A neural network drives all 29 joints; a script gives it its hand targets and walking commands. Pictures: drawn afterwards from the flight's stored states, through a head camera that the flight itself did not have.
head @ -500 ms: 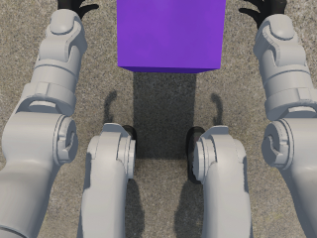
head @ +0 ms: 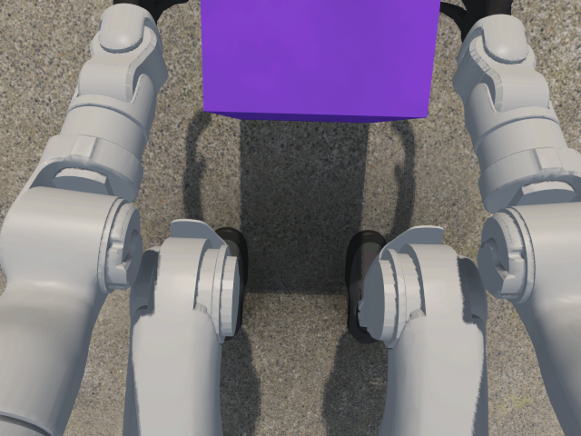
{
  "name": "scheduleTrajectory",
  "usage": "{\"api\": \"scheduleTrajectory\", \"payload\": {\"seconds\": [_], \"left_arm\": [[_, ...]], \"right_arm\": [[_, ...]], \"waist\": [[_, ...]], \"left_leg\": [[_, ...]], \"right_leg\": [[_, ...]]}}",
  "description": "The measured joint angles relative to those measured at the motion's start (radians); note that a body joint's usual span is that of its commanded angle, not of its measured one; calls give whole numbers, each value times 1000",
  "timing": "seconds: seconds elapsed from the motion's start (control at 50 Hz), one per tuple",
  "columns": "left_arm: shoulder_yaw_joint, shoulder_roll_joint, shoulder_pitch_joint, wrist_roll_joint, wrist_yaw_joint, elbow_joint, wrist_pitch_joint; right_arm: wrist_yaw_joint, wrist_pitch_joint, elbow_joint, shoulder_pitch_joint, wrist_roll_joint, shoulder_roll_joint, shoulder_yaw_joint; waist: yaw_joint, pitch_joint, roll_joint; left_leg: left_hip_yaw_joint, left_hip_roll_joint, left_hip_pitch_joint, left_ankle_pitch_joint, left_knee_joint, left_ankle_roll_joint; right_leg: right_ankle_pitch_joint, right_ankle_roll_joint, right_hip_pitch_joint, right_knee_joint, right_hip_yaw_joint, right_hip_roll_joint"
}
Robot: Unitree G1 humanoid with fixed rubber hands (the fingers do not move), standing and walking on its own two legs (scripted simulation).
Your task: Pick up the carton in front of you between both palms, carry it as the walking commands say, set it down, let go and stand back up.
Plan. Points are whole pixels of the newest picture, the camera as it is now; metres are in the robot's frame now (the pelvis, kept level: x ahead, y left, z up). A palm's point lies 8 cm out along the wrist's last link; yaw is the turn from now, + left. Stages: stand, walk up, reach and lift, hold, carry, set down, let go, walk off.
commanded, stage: reach and lift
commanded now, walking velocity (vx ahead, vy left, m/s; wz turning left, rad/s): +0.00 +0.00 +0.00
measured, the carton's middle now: (311, 33) +0.53 -0.01 -0.24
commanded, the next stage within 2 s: none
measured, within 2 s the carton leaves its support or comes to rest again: leaves its support in 0.54 s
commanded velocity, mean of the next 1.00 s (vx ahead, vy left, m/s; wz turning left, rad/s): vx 0.00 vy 0.00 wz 0.00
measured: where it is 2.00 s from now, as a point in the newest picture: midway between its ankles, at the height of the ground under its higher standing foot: (295, 303)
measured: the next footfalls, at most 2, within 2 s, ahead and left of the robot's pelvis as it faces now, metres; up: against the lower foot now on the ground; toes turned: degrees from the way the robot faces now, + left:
none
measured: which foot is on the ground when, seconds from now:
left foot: down 0.00-1.00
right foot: down 0.00-1.00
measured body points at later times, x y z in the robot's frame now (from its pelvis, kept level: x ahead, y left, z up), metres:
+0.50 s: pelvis +0.00 +0.00 +0.00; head +0.36 +0.00 +0.25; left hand +0.55 +0.15 -0.18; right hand +0.55 -0.16 -0.18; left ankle +0.11 +0.13 -0.33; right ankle +0.11 -0.13 -0.33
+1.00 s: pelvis -0.01 +0.00 +0.09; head +0.26 +0.00 +0.45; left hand +0.50 +0.15 +0.02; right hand +0.50 -0.15 +0.02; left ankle +0.11 +0.13 -0.33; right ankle +0.11 -0.13 -0.33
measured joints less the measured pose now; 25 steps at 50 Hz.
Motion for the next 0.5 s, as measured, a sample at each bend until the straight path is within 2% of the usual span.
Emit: {"api": "scheduleTrajectory", "payload": {"seconds": [0.2, 0.26, 0.36, 0.44, 0.5], "left_arm": [[-31, -34, -58, -9, 6, 22, 3], [-11, -53, -84, 17, 35, 37, 1], [48, -63, -116, 73, 39, 67, 24], [115, -76, -92, 138, 15, 22, 78], [127, -89, -40, 143, 11, -46, 112]], "right_arm": [[-2, 3, 20, -56, 12, 26, 38], [-32, 2, 36, -79, -5, 38, 22], [-34, 22, 72, -114, -51, 48, -25], [-14, 73, 33, -94, -108, 59, -85], [-11, 107, -31, -44, -116, 73, -100]], "waist": [[-1, 35, 1], [0, 51, -1], [2, 61, -4], [2, 51, -6], [2, 28, -6]], "left_leg": [[2, 1, 13, 28, -27, 2], [-1, 0, 22, 31, -32, 0], [-6, -3, 30, 29, -24, -4], [-7, -7, 29, 14, -1, -6], [-7, -9, 22, 2, 14, -8]], "right_leg": [[29, 1, 12, -27, 2, 2], [32, 0, 21, -32, 0, 4], [33, 0, 29, -26, -1, 10], [19, 0, 26, -2, 0, 14], [6, 1, 18, 14, 2, 16]]}}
